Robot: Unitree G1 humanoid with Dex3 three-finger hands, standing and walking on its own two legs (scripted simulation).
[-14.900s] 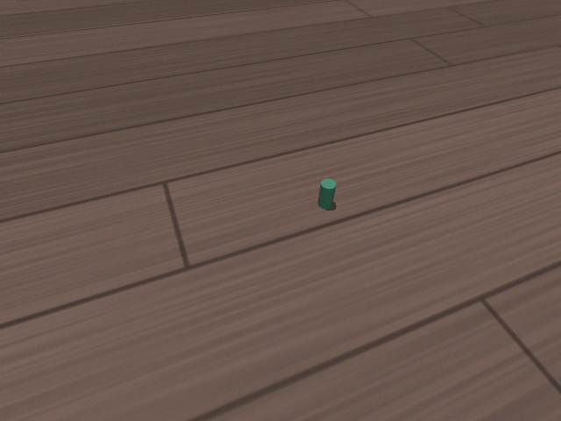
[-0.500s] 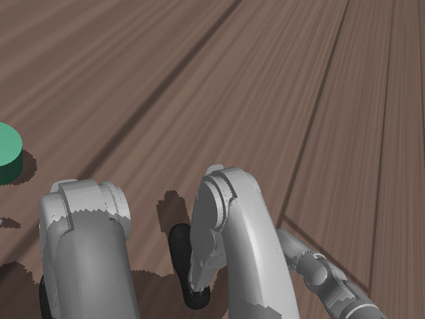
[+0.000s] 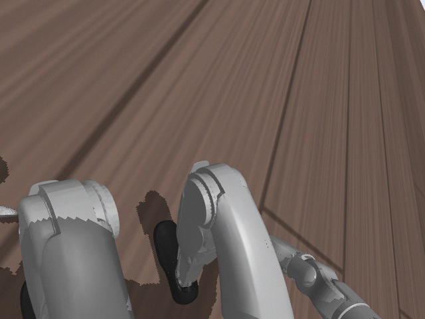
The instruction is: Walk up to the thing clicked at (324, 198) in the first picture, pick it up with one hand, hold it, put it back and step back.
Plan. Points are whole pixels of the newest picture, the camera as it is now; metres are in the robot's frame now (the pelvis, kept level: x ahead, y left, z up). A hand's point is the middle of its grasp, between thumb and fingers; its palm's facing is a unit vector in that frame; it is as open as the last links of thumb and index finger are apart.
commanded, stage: close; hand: left
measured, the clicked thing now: out of the picture +0.40 +0.27 -0.21
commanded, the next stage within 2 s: settle in 0.70 s
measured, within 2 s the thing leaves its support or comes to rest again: leaves its support in 1.16 s
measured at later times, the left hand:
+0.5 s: hand out of the picture +0.39 +0.26 -0.19, palm faces +0.33 -0.94 +0.02, open 12.2 cm
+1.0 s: hand out of the picture +0.39 +0.27 -0.19, palm faces +0.35 -0.94 +0.01, open 9.9 cm
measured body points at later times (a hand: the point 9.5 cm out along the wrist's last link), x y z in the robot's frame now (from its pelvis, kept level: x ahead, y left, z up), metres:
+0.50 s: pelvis +0.00 +0.00 +0.00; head +0.21 +0.21 +0.33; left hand +0.37 +0.31 -0.19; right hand +0.20 -0.23 -0.02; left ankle +0.08 +0.11 -0.24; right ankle +0.15 -0.14 -0.24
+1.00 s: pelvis +0.00 +0.00 +0.00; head +0.21 +0.22 +0.33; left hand +0.37 +0.31 -0.19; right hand +0.19 -0.23 -0.02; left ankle +0.08 +0.11 -0.24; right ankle +0.15 -0.14 -0.24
